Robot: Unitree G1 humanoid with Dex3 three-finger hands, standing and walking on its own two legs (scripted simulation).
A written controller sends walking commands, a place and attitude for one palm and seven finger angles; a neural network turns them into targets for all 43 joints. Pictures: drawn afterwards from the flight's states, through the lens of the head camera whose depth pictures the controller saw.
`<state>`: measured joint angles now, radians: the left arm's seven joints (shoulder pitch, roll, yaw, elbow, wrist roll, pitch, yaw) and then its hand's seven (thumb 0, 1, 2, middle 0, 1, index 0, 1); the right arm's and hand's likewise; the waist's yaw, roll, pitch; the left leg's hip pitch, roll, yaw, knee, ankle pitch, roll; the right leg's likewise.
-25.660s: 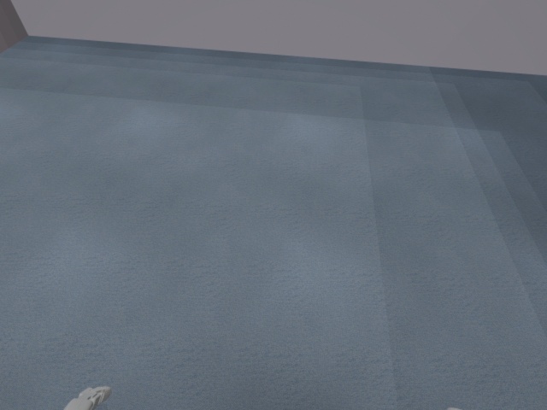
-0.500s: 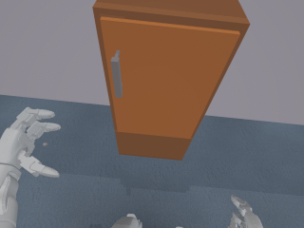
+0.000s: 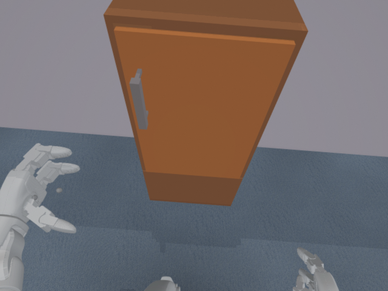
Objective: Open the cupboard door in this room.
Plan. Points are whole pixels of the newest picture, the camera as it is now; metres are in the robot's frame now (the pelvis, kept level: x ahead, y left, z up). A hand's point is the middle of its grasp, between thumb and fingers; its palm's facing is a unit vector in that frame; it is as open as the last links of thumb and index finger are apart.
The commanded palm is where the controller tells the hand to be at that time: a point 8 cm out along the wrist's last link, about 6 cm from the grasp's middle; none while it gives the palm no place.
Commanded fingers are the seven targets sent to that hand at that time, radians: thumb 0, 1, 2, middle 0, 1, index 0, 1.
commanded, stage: move the hooked fingers beside the handle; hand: left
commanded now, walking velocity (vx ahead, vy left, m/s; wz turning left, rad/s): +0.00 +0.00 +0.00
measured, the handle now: (141, 100) +0.56 +0.17 +0.04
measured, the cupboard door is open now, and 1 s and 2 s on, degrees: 0 0 0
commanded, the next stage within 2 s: none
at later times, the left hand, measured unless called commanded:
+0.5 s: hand (77, 161) +0.35 +0.26 +0.06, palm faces -0.02 -1.00 -0.02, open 14.0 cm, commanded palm +0.33 +0.31 +0.06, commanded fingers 0.00 -0.50 0.30 -0.30 -1.20 -0.30 -1.20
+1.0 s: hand (91, 140) +0.41 +0.25 +0.05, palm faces +0.00 -1.00 -0.01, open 14.0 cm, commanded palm +0.40 +0.30 +0.05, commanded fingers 0.00 -0.50 0.30 -0.30 -1.20 -0.30 -1.20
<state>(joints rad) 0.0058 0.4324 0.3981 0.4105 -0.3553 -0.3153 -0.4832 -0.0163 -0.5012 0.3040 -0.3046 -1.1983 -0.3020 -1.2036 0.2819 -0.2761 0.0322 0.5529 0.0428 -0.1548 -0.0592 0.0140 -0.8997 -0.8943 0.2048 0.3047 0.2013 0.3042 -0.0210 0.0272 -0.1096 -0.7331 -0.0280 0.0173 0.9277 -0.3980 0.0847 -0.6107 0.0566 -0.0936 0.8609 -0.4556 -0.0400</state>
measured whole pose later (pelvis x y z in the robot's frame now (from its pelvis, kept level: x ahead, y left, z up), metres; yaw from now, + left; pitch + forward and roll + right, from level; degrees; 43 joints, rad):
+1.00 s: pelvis +0.00 +0.01 -0.01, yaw -1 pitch +16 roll -4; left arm -0.50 0.47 0.38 0.86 -0.22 -0.35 -0.38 -0.02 -0.50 0.30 -0.30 -1.20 -0.30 -1.20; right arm 0.33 -0.27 0.03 0.59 0.03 -0.02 -0.04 0.01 -0.90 -0.89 0.21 0.30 0.20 0.30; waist -0.08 0.01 -0.11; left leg -0.84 -0.03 0.03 0.97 -0.41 0.10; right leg -0.72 0.05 -0.08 0.90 -0.46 -0.02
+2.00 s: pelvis +0.01 +0.01 -0.02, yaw -4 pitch +23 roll -6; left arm -0.84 0.64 0.47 1.17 -0.12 -0.37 -0.35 -0.02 -0.50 0.30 -0.30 -1.20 -0.30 -1.20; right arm 0.41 -0.28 0.04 0.60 0.00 0.11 -0.02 0.01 -0.90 -0.89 0.21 0.30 0.20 0.30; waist -0.18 0.02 -0.11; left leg -1.01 0.01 0.03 1.06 -0.45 0.10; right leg -0.89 0.09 -0.08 0.96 -0.48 -0.03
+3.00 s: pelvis +0.01 +0.01 -0.03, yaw -3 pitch +22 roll -5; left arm -0.84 0.56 0.42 1.16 -0.11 -0.41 -0.26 -0.02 -0.50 0.30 -0.30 -1.20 -0.30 -1.21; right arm 0.39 -0.27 0.04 0.61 0.00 0.10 0.00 0.00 -0.90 -0.89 0.20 0.30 0.20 0.30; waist -0.17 0.03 -0.12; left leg -1.01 0.01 0.02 1.07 -0.45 0.09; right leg -0.89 0.09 -0.09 0.98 -0.49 -0.04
